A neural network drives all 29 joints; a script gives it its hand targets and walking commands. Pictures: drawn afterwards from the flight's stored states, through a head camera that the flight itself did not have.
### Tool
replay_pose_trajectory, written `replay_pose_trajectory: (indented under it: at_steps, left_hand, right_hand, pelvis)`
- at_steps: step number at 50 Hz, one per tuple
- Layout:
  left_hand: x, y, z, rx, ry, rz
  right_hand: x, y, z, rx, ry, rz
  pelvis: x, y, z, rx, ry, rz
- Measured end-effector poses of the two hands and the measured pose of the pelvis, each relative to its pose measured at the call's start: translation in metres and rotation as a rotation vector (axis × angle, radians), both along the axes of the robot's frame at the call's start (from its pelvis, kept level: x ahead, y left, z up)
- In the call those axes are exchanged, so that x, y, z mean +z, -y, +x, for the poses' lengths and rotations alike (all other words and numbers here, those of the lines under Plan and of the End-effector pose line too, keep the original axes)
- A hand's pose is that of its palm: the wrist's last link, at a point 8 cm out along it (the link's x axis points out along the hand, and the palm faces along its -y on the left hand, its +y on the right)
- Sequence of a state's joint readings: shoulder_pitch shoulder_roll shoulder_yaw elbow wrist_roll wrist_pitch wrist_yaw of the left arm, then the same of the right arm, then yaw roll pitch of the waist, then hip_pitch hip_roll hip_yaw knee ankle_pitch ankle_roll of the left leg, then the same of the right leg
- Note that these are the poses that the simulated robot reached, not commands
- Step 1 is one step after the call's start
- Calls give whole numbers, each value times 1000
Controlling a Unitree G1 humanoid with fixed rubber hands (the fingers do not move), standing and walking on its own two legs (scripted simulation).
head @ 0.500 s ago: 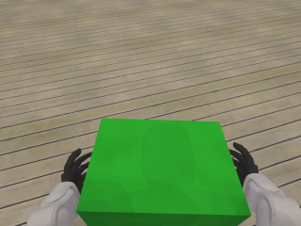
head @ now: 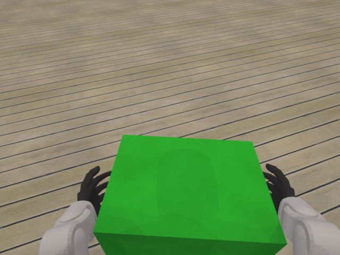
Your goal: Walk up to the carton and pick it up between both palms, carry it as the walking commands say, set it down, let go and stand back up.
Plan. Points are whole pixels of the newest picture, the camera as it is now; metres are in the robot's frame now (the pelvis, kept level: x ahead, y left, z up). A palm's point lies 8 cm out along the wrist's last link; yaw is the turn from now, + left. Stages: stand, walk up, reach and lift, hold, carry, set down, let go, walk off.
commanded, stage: carry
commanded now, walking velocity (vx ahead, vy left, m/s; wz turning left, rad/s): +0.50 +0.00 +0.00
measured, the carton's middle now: (182, 211) +0.25 +0.00 +0.00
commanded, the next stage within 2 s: none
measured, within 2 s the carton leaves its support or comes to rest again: neither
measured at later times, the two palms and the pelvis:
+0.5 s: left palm (116, 97) +0.59 +0.20 +0.09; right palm (238, 102) +0.55 -0.19 +0.08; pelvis +0.34 +0.02 +0.02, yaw -3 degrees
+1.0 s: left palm (130, 55) +0.89 +0.19 +0.08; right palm (219, 49) +0.93 -0.19 +0.08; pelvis +0.68 -0.01 +0.01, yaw +1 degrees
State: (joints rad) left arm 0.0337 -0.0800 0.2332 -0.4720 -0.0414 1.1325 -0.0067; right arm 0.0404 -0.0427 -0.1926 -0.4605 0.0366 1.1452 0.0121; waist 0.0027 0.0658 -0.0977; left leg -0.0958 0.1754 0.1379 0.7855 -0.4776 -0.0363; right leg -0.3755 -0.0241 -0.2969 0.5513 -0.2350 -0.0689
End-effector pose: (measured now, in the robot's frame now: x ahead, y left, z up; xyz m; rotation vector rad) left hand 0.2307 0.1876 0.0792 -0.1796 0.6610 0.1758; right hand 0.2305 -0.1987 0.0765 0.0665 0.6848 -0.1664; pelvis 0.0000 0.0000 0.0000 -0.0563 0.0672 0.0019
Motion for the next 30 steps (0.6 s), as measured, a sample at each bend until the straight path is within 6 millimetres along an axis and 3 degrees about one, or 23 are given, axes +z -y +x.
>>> replay_pose_trajectory:
  at_steps: [9, 13, 17, 20, 25, 30]
  left_hand:
    - [4, -8, 89, 148, -64, -34]
    - [7, -13, 156, 124, -16, -27]
    - [5, -18, 237, 38, 53, -4]
    - [3, -18, 292, -43, 21, 24]
    - [6, -8, 354, -72, -58, -10]
    - [11, 3, 416, -52, -4, -56]
  right_hand:
    - [5, -11, 135, 66, -51, 64]
    - [3, -14, 190, 47, -4, 69]
    - [-1, -18, 245, -8, 63, 55]
    - [-4, -18, 278, -59, 31, 44]
    - [2, -9, 322, -102, -53, 32]
    - [22, 3, 390, -99, 0, 5]
  pelvis:
    - [25, 12, 112, 0, -34, 94]
    - [18, 4, 174, -2, -29, 100]
    - [-2, -14, 243, -35, -5, 77]
    - [1, -20, 280, -39, 0, 77]
    - [19, -20, 341, -53, -7, 49]
    - [22, -7, 404, -55, 0, 47]
